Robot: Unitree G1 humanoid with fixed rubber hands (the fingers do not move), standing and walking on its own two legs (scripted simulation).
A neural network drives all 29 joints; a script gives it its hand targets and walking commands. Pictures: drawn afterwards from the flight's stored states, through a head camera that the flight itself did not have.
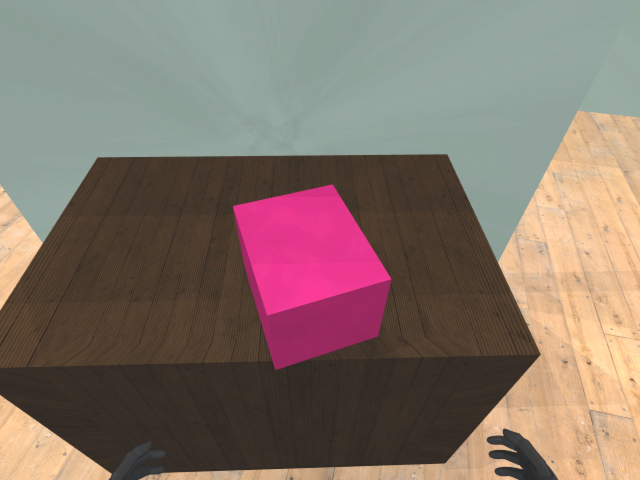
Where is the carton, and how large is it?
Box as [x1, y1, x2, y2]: [233, 184, 390, 369]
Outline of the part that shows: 332,184 233,206 244,266 275,369 377,336 390,283 390,277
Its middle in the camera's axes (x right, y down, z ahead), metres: -0.02 +0.06 +0.66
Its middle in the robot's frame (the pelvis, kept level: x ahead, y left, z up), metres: +0.47 +0.02 -0.04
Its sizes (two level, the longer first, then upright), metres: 0.230 0.182 0.158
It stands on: a pedestal, 0.65 m high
